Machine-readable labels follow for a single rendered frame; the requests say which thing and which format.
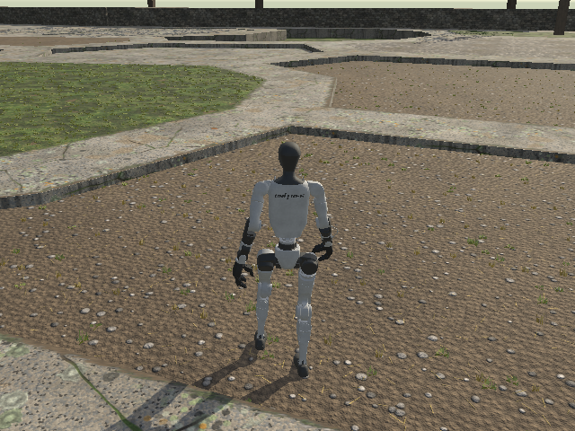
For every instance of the robot left foot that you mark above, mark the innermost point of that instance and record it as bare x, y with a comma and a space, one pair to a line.
260, 343

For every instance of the robot left upper arm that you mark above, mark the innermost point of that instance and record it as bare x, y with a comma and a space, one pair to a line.
260, 189

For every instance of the right robot hand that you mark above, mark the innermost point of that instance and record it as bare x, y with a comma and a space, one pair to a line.
320, 247

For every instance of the right robot forearm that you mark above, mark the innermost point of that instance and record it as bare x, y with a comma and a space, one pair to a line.
326, 235

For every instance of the humanoid robot torso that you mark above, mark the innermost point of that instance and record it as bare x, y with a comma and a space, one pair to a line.
288, 210

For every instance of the left robot forearm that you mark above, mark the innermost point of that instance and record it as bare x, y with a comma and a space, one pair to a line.
246, 244

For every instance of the robot right upper arm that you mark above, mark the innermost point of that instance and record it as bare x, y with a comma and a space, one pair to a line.
320, 204

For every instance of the left robot hand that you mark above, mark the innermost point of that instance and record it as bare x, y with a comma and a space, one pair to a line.
237, 271

